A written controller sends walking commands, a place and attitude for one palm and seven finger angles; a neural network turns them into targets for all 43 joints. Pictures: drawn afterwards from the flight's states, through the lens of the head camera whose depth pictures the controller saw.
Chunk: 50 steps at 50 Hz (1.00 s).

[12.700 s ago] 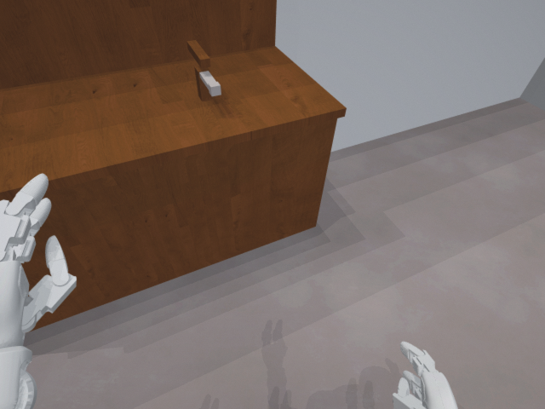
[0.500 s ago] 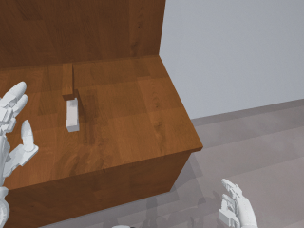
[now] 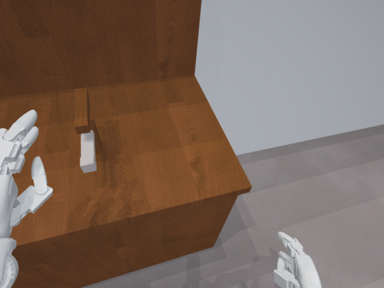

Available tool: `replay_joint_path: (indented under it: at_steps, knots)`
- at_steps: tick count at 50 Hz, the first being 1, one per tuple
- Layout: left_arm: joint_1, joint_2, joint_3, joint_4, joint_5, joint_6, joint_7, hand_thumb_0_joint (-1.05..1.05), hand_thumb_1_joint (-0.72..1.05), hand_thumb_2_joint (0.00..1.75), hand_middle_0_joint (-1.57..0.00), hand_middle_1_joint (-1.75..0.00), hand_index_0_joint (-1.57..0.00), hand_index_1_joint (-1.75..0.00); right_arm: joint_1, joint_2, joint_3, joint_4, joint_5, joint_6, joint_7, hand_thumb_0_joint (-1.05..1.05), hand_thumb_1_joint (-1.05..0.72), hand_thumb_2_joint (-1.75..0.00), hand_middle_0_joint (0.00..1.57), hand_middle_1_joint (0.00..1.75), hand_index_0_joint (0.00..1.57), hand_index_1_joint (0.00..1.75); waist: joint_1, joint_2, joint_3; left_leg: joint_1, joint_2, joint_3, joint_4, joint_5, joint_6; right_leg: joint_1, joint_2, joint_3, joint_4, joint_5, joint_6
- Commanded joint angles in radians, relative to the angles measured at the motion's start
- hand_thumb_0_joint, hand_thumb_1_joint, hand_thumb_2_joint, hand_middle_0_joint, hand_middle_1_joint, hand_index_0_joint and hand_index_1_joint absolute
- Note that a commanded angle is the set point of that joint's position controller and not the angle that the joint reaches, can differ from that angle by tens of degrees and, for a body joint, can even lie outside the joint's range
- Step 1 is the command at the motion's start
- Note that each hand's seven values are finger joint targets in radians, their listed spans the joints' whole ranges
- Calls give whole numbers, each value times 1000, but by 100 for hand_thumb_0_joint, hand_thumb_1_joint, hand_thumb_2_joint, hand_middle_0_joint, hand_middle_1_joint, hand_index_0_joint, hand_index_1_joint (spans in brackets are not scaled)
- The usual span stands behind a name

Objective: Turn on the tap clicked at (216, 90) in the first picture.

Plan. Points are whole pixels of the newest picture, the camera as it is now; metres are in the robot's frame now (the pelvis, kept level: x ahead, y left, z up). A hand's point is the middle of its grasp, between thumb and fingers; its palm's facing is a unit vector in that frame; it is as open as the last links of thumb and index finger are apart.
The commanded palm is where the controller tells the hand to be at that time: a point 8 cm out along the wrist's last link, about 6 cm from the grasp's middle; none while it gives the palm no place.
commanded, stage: shuffle to correct the standing spot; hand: left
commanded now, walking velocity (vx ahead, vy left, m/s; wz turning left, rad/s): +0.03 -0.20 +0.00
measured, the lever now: (88, 164) +0.35 +0.27 +0.02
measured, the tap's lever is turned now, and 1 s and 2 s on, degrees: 0 0 0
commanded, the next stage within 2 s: come to a stop and stand still in 0.22 s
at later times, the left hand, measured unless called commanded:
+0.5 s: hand (90, 182) +0.24 +0.19 +0.16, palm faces +0.28 -0.88 -0.38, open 7.4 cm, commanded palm +0.18 +0.24 +0.18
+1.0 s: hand (73, 175) +0.25 +0.22 +0.15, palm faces +0.29 -0.89 -0.35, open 7.4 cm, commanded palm +0.19 +0.26 +0.18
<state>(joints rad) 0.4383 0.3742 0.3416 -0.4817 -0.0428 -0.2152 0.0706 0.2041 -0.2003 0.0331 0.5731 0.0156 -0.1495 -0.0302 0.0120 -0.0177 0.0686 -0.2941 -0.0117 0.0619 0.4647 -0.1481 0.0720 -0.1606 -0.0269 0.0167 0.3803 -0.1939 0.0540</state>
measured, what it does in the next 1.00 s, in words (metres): stands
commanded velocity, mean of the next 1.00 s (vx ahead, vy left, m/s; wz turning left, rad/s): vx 0.00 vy -0.04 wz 0.00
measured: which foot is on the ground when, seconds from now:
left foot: down 0.00-1.00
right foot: down 0.00-1.00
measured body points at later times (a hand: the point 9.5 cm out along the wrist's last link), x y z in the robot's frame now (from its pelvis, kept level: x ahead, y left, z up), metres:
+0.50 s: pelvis +0.02 -0.04 +0.00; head +0.04 -0.03 +0.45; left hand +0.22 +0.23 +0.18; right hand +0.19 -0.27 -0.07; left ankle +0.07 +0.07 -0.74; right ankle +0.01 -0.17 -0.74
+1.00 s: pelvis +0.02 -0.01 +0.00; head +0.05 +0.02 +0.45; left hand +0.23 +0.26 +0.17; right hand +0.20 -0.24 -0.06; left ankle +0.07 +0.07 -0.74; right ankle +0.01 -0.17 -0.74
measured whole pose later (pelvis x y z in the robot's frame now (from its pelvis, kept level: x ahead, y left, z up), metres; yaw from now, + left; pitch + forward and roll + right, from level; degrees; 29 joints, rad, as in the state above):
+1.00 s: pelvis +0.02 -0.01 +0.00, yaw -1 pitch -1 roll -1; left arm 0.42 0.37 0.32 -0.47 -0.04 -0.25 0.07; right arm 0.20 -0.18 0.01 0.55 0.01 -0.17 0.00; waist 0.01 -0.05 0.05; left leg -0.29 0.00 0.08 0.49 -0.20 0.06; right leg -0.18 -0.02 0.03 0.45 -0.26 0.04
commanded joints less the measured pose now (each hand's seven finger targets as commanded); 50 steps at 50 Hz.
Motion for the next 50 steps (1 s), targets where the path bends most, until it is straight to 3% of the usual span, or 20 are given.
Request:
replay_joint_path:
  at_steps: [1,5,8,10,11,15,16,20,21,22,32,35,36,37,38,40,42,44,46,50]
  knots:
    - [-74,136,85,-200,-7,-58,20,0,90,90,-20,-30,-20,-30,-90,-135,-55,-153,-1,-49,-14,0,-90,-90,20,30,20,30,0,96,-138,112,143,-171,-176,-213,-56,-59,-22,0,-43,-25,-67]
    - [-92,175,121,-228,-7,-53,26,0,90,90,-20,-30,-20,-30,-100,-130,-58,-159,2,-50,-15,0,-90,-90,20,30,20,30,7,131,-154,149,175,-195,-215,-223,-69,-68,-4,-6,-10,-35,-62]
    - [-99,146,94,-210,-12,-45,22,0,90,90,-20,-30,-20,-30,-89,-125,-60,-166,1,-45,-12,0,-90,-90,20,30,20,30,3,113,-153,147,187,-177,-188,-192,-52,-70,-6,-5,-24,-10,-60]
    - [-92,166,112,-209,-14,-33,24,0,90,90,-20,-30,-20,-30,-97,-123,-61,-167,5,-42,-9,0,-90,-90,20,30,20,30,3,101,-153,151,182,-167,-169,-177,-54,-72,-8,-2,-37,-11,-63]
    - [-101,123,71,-202,-17,-31,17,0,90,90,-20,-30,-20,-30,-91,-121,-58,-168,1,-36,-6,0,-90,-90,20,30,20,30,-4,82,-141,135,180,-161,-158,-185,-50,-79,-4,-3,-43,-4,-63]
    - [-90,171,115,-238,-22,-22,22,0,90,90,-20,-30,-20,-30,-101,-119,-64,-178,10,-26,-1,0,-90,-90,20,30,20,30,-3,124,-159,142,177,-149,-128,-163,-50,-79,-9,5,-40,-4,-69]
    - [-85,138,87,-233,-26,-23,18,0,90,90,-20,-30,-20,-30,-94,-116,-61,-178,6,-21,0,0,-90,-90,20,30,20,30,-5,115,-160,134,177,-147,-116,-162,-45,-80,-4,2,-42,7,-69]
    - [-11,186,134,-225,-28,-15,26,0,90,90,-20,-30,-20,-30,-97,-122,-63,-172,11,-17,-7,0,-90,-90,20,30,20,30,-4,90,-168,125,126,-107,-39,-79,-46,-59,-48,59,-82,86,-87]
    - [-14,142,94,-226,-33,-16,20,0,90,90,-20,-30,-20,-30,-95,-122,-61,-167,9,-14,-9,0,-90,-90,20,30,20,30,-8,75,-165,123,117,-102,-21,-60,-44,-60,-53,67,-86,111,-89]
    - [-12,169,118,-234,-34,-16,23,0,90,90,-20,-30,-20,-30,-100,-124,-64,-169,12,-15,-14,0,-90,-90,20,30,20,30,-7,75,-167,125,113,-101,-12,-38,-43,-55,-62,80,-87,139,-89]
    - [-10,166,111,-199,-39,-3,28,0,90,90,-20,-30,-20,-30,-106,-141,-70,-161,25,-1,-33,0,-90,-90,20,30,20,30,-4,6,-164,162,107,-110,-10,64,-33,-36,-76,60,-69,210,-73]
    - [-15,175,115,-203,-32,-1,33,0,90,90,-20,-30,-20,-30,-116,-146,-70,-157,26,-1,-32,0,-90,-90,20,30,20,30,-1,39,-151,168,110,-119,-32,47,-33,-47,-75,54,-69,163,-75]
    - [-976,962,721,-396,98,-98,38,0,90,90,-20,-30,-20,-30,-2,-158,-103,-131,-45,-40,-27,0,-90,-90,20,30,20,30,61,-179,-45,26,95,-57,111,77,-39,-158,-82,128,-159,294,-45]
    - [-451,331,289,134,22,-58,5,0,90,90,-20,-30,-20,-30,-62,-46,-53,-72,-16,-45,-22,0,-90,-90,20,30,20,30,9,-181,-214,125,5,-75,21,129,-54,-48,-99,134,-19,343,-129]
    - [-210,210,202,165,6,-58,-2,0,90,90,-20,-30,-20,-30,-30,-141,-101,-144,1,-65,-17,0,-90,-90,20,30,20,30,51,-32,-225,203,40,-36,13,177,-62,-32,-70,168,-24,395,-88]
    - [-113,56,27,-59,-28,-71,-3,0,90,90,-20,-30,-20,-30,-71,-124,-97,-139,21,-70,13,0,-90,-90,20,30,20,30,30,172,-278,260,83,-61,-36,265,-34,2,-40,75,53,230,-73]
    - [-89,118,39,-172,-12,-71,14,0,90,90,-20,-30,-20,-30,-72,-138,-97,-158,8,-75,32,0,-90,-90,20,30,20,30,38,112,-248,183,120,-104,-64,201,-25,-2,-25,47,63,111,-62]
    - [-68,155,78,-181,-5,-73,29,0,90,90,-20,-30,-20,-30,-75,-134,-90,-161,4,-75,32,0,-90,-90,20,30,20,30,35,35,-202,105,117,-116,-94,41,-33,-4,-18,45,37,39,-64]
    - [-74,194,137,-187,-4,-82,43,0,90,90,-20,-30,-20,-30,-84,-133,-83,-164,0,-65,23,0,-90,-90,20,30,20,30,26,37,-171,54,110,-122,-116,-80,-33,-9,-16,25,26,-9,-67]
    - [-158,262,219,-208,-14,-104,49,0,90,90,-20,-30,-20,-30,-97,-120,-70,-163,-2,-58,-4,0,-90,-90,20,30,20,30,17,72,-137,36,108,-134,-134,-151,-34,-20,-9,22,8,-23,-67]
